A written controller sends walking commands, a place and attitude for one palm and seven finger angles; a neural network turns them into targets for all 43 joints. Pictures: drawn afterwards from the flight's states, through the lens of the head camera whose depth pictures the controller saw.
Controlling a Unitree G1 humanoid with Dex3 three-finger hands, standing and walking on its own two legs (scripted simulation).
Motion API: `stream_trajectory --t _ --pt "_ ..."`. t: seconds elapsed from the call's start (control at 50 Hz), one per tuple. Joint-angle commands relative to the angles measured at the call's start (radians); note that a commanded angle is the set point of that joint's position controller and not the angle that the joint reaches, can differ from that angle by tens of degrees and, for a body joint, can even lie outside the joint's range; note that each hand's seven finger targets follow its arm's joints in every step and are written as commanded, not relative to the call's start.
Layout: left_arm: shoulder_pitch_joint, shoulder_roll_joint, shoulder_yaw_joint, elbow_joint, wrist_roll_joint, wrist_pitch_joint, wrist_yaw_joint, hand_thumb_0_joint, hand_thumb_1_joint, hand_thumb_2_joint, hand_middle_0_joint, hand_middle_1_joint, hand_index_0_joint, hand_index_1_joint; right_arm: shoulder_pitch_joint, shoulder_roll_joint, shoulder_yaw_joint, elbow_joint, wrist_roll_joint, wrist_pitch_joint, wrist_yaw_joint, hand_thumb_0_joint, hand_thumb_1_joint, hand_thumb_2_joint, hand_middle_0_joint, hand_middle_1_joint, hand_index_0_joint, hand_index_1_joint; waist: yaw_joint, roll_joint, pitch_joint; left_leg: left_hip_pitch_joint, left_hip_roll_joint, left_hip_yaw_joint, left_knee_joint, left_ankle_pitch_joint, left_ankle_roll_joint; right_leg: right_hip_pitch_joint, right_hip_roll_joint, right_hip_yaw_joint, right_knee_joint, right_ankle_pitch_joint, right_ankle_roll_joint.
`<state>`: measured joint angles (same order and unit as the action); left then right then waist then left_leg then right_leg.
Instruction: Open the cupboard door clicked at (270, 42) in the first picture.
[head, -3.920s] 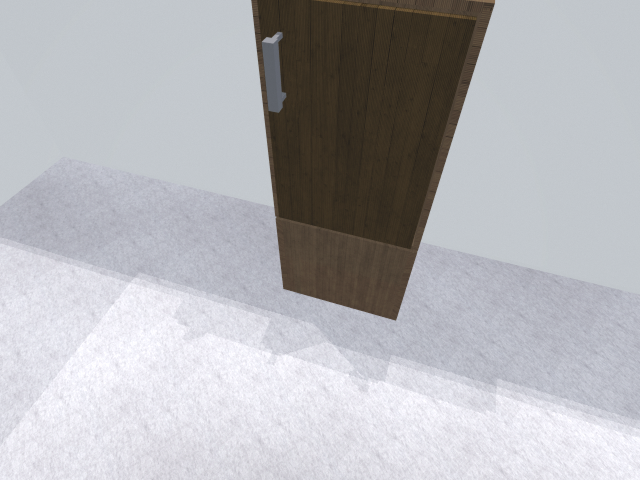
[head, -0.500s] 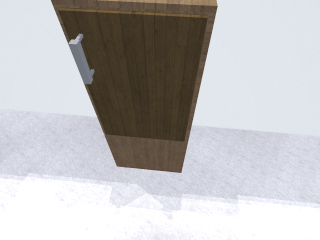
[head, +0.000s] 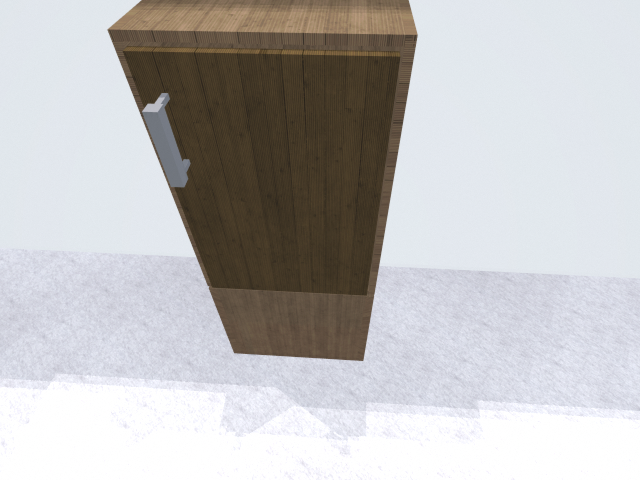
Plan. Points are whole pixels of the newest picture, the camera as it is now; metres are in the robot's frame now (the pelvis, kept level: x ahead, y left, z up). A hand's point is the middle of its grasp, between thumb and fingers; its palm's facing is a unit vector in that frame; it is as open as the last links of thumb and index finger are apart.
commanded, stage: look again from close up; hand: left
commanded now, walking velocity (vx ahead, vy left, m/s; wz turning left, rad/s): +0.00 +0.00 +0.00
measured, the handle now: (171, 141) +0.59 +0.27 +0.12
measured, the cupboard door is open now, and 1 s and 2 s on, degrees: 0 0 0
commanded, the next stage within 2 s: shuffle to correct the standing spot in 0.32 s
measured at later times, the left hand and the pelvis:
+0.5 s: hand out of the picture +0.00 +0.19 -0.17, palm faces +0.02 -0.98 -0.18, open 7.3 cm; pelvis +0.00 +0.02 +0.00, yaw -1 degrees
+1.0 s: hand out of the picture +0.11 +0.22 -0.17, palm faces +0.02 -0.97 -0.23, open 7.4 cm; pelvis +0.05 +0.04 +0.00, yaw -1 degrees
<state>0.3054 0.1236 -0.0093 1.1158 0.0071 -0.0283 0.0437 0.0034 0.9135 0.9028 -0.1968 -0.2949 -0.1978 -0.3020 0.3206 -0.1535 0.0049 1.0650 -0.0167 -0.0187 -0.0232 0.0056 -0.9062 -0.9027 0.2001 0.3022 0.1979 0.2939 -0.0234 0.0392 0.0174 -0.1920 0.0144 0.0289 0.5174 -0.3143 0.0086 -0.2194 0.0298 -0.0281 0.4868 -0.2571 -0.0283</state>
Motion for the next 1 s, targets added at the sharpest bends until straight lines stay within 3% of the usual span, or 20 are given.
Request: stream_trajectory --t 0.0,0.14,0.4,0.46,0.52,0.56,0.6,0.64,0.68,0.7,0.72,0.74,0.76,0.78,0.8,0.86,0.9,0.94,0.98 --pt "0.041 0.106 0.013 -0.043 0.001 -0.009 -0.004 0.000 0.900 0.900 -0.200 -0.300 -0.200 -0.300 0.067 -0.074 -0.003 -0.036 0.002 -0.020 -0.008 0.000 -0.900 -0.900 0.200 0.300 0.200 0.300 0.017 -0.041 0.063 -0.073 0.087 -0.100 -0.141 0.150 0.035 0.009 -0.105 0.102 -0.063 0.077 -0.025" --pt "0.047 0.107 0.011 -0.041 0.003 0.001 -0.007 0.000 0.900 0.900 -0.200 -0.300 -0.200 -0.300 0.061 -0.087 0.001 -0.012 0.002 -0.024 -0.009 0.000 -0.900 -0.900 0.200 0.300 0.200 0.300 0.026 -0.047 0.088 -0.087 0.084 -0.111 -0.189 0.092 0.042 0.006 -0.107 0.097 -0.060 0.054 -0.016" --pt "0.046 0.105 0.015 -0.027 0.005 0.005 -0.008 0.000 0.900 0.900 -0.200 -0.300 -0.200 -0.300 0.051 -0.088 -0.001 0.026 0.004 -0.030 -0.015 0.000 -0.900 -0.900 0.200 0.300 0.200 0.300 0.027 -0.026 0.060 -0.039 0.088 -0.101 -0.191 0.175 0.044 0.024 -0.114 0.090 -0.053 0.117 -0.008" --pt "0.055 0.114 0.022 -0.031 0.011 0.006 -0.008 0.000 0.900 0.900 -0.200 -0.300 -0.200 -0.300 0.055 -0.089 -0.004 0.029 0.003 -0.021 -0.011 0.000 -0.900 -0.900 0.200 0.300 0.200 0.300 0.034 -0.031 0.069 -0.052 0.073 -0.081 -0.168 0.077 0.047 0.018 -0.126 0.101 -0.046 0.039 -0.022" --pt "0.063 0.131 0.035 -0.043 0.015 0.008 -0.011 0.000 0.900 0.900 -0.200 -0.300 -0.200 -0.300 0.052 -0.091 -0.010 0.009 0.000 -0.010 -0.005 0.000 -0.900 -0.900 0.200 0.300 0.200 0.300 0.039 -0.049 0.084 -0.091 0.050 -0.065 -0.120 -0.007 0.046 -0.008 -0.152 0.151 -0.059 -0.078 -0.045" --pt "0.073 0.150 0.046 -0.053 0.017 0.009 -0.011 0.000 0.900 0.900 -0.200 -0.300 -0.200 -0.300 0.049 -0.081 -0.013 -0.007 -0.002 -0.002 -0.001 0.000 -0.900 -0.900 0.200 0.300 0.200 0.300 0.040 -0.106 0.103 -0.133 0.019 -0.035 -0.058 -0.038 0.036 -0.010 -0.191 0.214 -0.094 -0.130 -0.070" --pt "0.086 0.172 0.058 -0.060 0.015 0.011 -0.008 0.000 0.900 0.900 -0.200 -0.300 -0.200 -0.300 0.052 -0.073 -0.015 -0.022 -0.004 0.002 0.001 0.000 -0.900 -0.900 0.200 0.300 0.200 0.300 0.041 -0.160 0.099 -0.158 -0.010 -0.004 0.014 -0.050 0.022 -0.007 -0.249 0.282 -0.128 -0.138 -0.100" --pt "0.082 0.182 0.071 -0.073 0.016 0.012 -0.005 0.000 0.900 0.900 -0.200 -0.300 -0.200 -0.300 0.065 -0.066 -0.017 -0.028 -0.005 0.001 0.001 0.000 -0.900 -0.900 0.200 0.300 0.200 0.300 0.034 -0.174 0.084 -0.132 -0.012 0.006 0.031 -0.040 0.018 -0.026 -0.283 0.299 -0.127 -0.102 -0.118" --pt "0.053 0.177 0.076 -0.090 0.019 0.018 -0.005 0.000 0.900 0.900 -0.200 -0.300 -0.200 -0.300 0.093 -0.066 -0.016 -0.024 -0.005 -0.006 0.002 0.000 -0.900 -0.900 0.200 0.300 0.200 0.300 0.019 -0.102 0.080 -0.069 0.002 -0.015 -0.045 0.032 0.026 -0.058 -0.237 0.219 -0.039 -0.037 -0.097" --pt "0.041 0.157 0.074 -0.100 0.019 0.023 -0.007 0.000 0.900 0.900 -0.200 -0.300 -0.200 -0.300 0.115 -0.088 -0.019 -0.019 -0.007 -0.010 0.001 0.000 -0.900 -0.900 0.200 0.300 0.200 0.300 0.015 -0.022 0.070 -0.020 0.048 -0.072 -0.089 0.113 0.048 -0.092 -0.174 0.141 0.045 -0.049 -0.070" --pt "0.020 0.127 0.068 -0.112 0.022 0.028 -0.009 0.000 0.900 0.900 -0.200 -0.300 -0.200 -0.300 0.145 -0.125 -0.025 -0.016 -0.010 -0.013 -0.002 0.000 -0.900 -0.900 0.200 0.300 0.200 0.300 0.003 0.106 0.060 0.049 0.138 -0.182 -0.148 0.229 0.096 -0.160 -0.091 0.019 0.190 -0.095 -0.032" --pt "-0.016 0.096 0.058 -0.129 0.025 0.028 -0.008 0.000 0.900 0.900 -0.200 -0.300 -0.200 -0.300 0.176 -0.146 -0.031 -0.011 -0.009 -0.013 -0.009 0.000 -0.900 -0.900 0.200 0.300 0.200 0.300 -0.010 0.193 0.076 0.123 0.221 -0.283 -0.205 0.386 0.158 -0.282 -0.037 -0.058 0.325 -0.247 -0.002" --pt "-0.053 0.096 0.053 -0.148 0.026 0.024 -0.005 0.000 0.900 0.900 -0.200 -0.300 -0.200 -0.300 0.197 -0.127 -0.026 -0.011 -0.008 -0.013 -0.013 0.000 -0.900 -0.900 0.200 0.300 0.200 0.300 -0.018 0.152 0.094 0.171 0.257 -0.326 -0.203 0.529 0.220 -0.367 -0.051 -0.039 0.432 -0.333 -0.001" --pt "-0.072 0.093 0.055 -0.152 0.022 0.021 -0.006 0.000 0.900 0.900 -0.200 -0.300 -0.200 -0.300 0.186 -0.128 -0.024 -0.019 -0.011 -0.013 -0.014 0.000 -0.900 -0.900 0.200 0.300 0.200 0.300 -0.014 0.089 0.086 0.182 0.268 -0.318 -0.176 0.624 0.253 -0.385 -0.081 -0.025 0.482 -0.338 -0.006" --pt "-0.079 0.086 0.056 -0.150 0.019 0.020 -0.010 0.000 0.900 0.900 -0.200 -0.300 -0.200 -0.300 0.159 -0.129 -0.025 -0.032 -0.013 -0.013 -0.015 0.000 -0.900 -0.900 0.200 0.300 0.200 0.300 -0.004 0.061 0.072 0.182 0.257 -0.276 -0.166 0.674 0.257 -0.371 -0.095 -0.029 0.499 -0.318 -0.007" --pt "-0.081 0.055 0.047 -0.146 0.014 0.026 -0.015 0.000 0.900 0.900 -0.200 -0.300 -0.200 -0.300 0.118 -0.114 -0.023 -0.043 -0.014 -0.022 -0.023 0.000 -0.900 -0.900 0.200 0.300 0.200 0.300 0.015 0.015 0.054 0.147 0.220 -0.197 -0.167 0.802 0.230 -0.282 -0.098 -0.040 0.407 -0.234 0.007" --pt "-0.073 0.053 0.043 -0.143 0.011 0.029 -0.012 0.000 0.900 0.900 -0.200 -0.300 -0.200 -0.300 0.100 -0.118 -0.023 -0.038 -0.009 -0.026 -0.028 0.000 -0.900 -0.900 0.200 0.300 0.200 0.300 0.026 0.036 0.036 0.136 0.202 -0.156 -0.150 0.908 0.200 -0.195 -0.084 -0.044 0.294 -0.153 0.010" --pt "-0.046 0.071 0.044 -0.134 0.008 0.025 -0.006 0.000 0.900 0.900 -0.200 -0.300 -0.200 -0.300 0.084 -0.128 -0.029 -0.032 -0.002 -0.027 -0.032 0.000 -0.900 -0.900 0.200 0.300 0.200 0.300 0.043 0.023 0.000 0.159 0.189 -0.128 -0.111 0.997 0.157 -0.111 -0.070 -0.044 0.161 -0.047 0.004" --pt "0.009 0.122 0.053 -0.121 0.010 0.009 0.000 0.000 0.900 0.900 -0.200 -0.300 -0.200 -0.300 0.067 -0.136 -0.036 -0.028 0.007 -0.031 -0.032 0.000 -0.900 -0.900 0.200 0.300 0.200 0.300 0.075 -0.016 -0.039 0.146 0.153 -0.108 -0.022 0.947 0.091 0.026 -0.082 -0.011 -0.022 0.153 -0.006"
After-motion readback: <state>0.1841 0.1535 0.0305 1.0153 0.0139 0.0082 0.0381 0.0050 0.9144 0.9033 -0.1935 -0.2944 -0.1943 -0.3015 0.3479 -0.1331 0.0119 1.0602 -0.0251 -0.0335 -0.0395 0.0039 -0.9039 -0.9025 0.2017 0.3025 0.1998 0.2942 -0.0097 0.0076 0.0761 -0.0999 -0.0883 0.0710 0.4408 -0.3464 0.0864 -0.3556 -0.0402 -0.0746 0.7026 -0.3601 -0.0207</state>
